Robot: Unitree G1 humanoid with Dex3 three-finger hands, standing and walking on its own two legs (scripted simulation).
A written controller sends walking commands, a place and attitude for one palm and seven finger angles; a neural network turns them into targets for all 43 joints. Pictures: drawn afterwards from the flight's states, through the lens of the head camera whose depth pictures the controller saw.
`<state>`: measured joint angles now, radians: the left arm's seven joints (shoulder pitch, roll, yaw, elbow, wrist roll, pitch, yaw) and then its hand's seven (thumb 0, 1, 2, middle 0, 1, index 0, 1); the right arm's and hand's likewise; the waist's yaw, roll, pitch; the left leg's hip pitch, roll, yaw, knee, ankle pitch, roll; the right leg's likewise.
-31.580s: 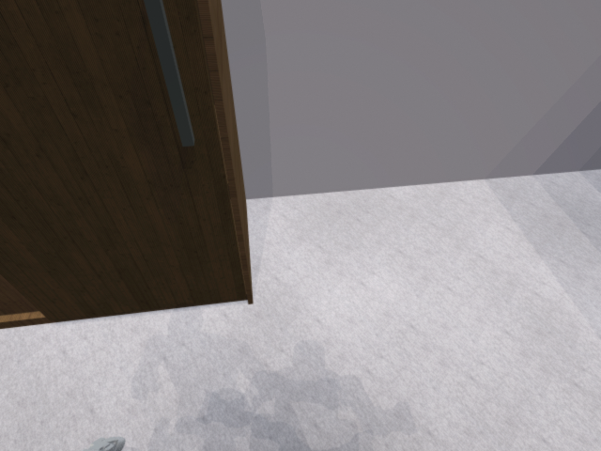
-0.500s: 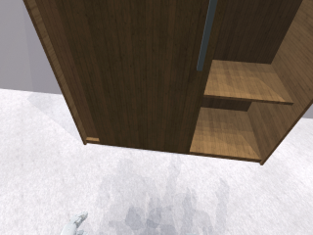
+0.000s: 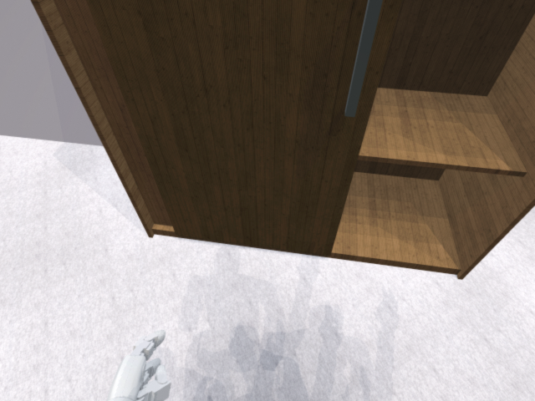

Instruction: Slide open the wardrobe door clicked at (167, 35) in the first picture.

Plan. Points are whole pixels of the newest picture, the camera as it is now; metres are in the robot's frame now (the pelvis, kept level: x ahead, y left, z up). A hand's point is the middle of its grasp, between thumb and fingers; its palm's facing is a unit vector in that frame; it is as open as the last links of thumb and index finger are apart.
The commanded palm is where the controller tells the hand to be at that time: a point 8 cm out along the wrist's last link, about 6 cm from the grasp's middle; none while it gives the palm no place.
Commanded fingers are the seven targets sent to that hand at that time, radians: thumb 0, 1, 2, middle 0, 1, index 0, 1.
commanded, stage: stop stepping back and stand still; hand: right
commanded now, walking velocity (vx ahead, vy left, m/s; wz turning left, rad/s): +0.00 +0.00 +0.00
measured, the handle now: (364, 42) +0.76 -0.16 +0.18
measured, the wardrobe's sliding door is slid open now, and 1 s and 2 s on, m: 0.54 0.54 0.54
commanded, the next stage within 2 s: let the arm hang, fingers relaxed in 0.10 s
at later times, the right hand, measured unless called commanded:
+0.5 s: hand out of the picture +0.04 -0.19 -0.17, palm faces -0.04 +0.98 -0.18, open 7.3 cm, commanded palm none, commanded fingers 0.00 -0.90 -0.90 0.20 0.30 0.20 0.30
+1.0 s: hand out of the picture -0.05 -0.20 -0.17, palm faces +0.01 +0.98 -0.21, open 7.4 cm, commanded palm none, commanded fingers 0.00 -0.90 -0.90 0.20 0.30 0.20 0.30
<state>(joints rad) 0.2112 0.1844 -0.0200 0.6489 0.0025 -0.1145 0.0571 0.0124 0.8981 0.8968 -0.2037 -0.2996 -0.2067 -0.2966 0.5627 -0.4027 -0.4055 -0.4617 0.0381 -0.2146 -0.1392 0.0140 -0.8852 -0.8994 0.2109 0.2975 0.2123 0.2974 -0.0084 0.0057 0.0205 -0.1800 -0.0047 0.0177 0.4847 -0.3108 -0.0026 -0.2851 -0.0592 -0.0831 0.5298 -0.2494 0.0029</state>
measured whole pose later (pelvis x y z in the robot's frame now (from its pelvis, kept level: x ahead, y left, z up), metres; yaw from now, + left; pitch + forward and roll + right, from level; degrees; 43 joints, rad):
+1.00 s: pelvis -0.03 -0.02 +0.00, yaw -1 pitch -1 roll +0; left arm 0.29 0.14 0.00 1.13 0.02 0.02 0.02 0.01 0.90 0.90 -0.20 -0.30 -0.20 -0.30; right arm 0.29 -0.17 0.01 1.15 -0.02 0.00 -0.03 0.01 -0.91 -0.90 0.20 0.29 0.20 0.29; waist 0.01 -0.02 0.03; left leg -0.17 0.04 0.03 0.44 -0.25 -0.03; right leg -0.26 -0.01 -0.09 0.44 -0.16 -0.03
